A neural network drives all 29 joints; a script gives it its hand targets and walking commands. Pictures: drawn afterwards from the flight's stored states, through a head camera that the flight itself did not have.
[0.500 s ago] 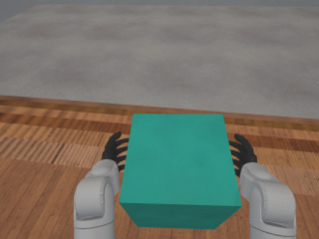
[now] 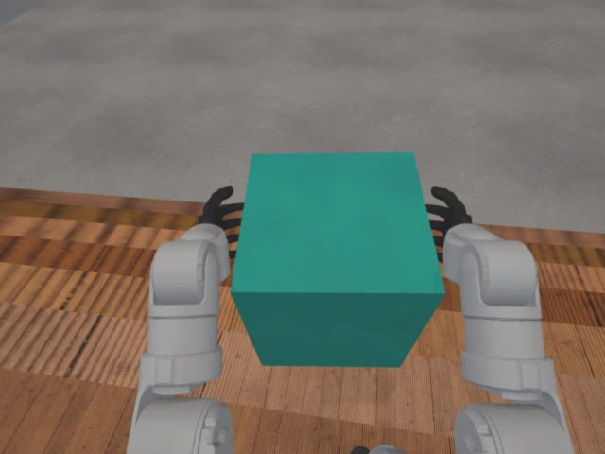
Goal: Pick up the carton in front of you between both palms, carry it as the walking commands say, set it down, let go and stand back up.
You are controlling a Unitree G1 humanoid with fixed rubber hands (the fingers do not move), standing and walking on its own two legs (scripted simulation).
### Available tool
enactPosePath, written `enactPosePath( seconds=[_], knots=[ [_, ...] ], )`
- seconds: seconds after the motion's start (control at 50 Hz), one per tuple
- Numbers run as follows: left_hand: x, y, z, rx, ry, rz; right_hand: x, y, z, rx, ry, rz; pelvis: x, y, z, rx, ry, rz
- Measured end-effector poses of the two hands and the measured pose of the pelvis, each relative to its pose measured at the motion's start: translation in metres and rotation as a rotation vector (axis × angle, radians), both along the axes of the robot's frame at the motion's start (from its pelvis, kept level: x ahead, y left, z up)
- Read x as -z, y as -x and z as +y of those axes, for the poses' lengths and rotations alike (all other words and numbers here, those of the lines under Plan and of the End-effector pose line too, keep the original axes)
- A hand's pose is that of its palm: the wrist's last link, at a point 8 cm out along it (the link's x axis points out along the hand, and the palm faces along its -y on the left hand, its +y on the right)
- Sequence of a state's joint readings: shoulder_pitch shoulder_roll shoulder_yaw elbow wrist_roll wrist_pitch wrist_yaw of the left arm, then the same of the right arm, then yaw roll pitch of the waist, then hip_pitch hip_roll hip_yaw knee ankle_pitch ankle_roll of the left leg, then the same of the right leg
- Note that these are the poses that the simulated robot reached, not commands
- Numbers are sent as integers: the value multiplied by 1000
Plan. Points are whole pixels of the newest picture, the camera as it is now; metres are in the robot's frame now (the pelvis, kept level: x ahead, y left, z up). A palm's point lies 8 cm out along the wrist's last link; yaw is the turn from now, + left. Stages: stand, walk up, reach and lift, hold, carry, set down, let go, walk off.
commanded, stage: carry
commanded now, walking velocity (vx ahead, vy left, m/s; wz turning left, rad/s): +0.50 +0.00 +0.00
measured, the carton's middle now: (331, 268) +0.36 +0.00 +0.05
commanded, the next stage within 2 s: none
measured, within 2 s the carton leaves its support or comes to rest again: neither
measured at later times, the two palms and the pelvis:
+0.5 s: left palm (252, 114) +0.65 +0.13 +0.12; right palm (420, 112) +0.63 -0.17 +0.12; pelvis +0.29 -0.01 -0.01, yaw -3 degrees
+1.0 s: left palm (291, 103) +1.11 +0.09 -0.12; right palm (387, 106) +1.05 -0.20 -0.11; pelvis +0.71 +0.03 -0.18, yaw -5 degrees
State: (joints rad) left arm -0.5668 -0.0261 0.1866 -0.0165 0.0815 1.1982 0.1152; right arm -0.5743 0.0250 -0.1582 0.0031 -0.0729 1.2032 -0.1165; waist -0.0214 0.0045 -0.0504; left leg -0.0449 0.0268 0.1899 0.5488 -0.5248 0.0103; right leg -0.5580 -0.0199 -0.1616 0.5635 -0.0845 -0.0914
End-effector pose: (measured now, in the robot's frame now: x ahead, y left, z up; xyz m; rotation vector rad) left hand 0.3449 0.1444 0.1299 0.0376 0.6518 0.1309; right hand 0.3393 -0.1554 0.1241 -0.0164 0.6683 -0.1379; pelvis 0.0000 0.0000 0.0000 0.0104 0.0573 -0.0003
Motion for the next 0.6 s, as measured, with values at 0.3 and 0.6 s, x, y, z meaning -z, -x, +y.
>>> enactPosePath(
  seconds=[0.3,0.6],
  knots=[
    [24,-173,-13,-89,40,89,27,-189,-13,-9,-59,91,-21,-155,-29,16,-25,39],
    [32,-376,-5,53,46,-56,21,-361,-6,61,30,-59,55,-362,6,66,2,-16]
  ],
)
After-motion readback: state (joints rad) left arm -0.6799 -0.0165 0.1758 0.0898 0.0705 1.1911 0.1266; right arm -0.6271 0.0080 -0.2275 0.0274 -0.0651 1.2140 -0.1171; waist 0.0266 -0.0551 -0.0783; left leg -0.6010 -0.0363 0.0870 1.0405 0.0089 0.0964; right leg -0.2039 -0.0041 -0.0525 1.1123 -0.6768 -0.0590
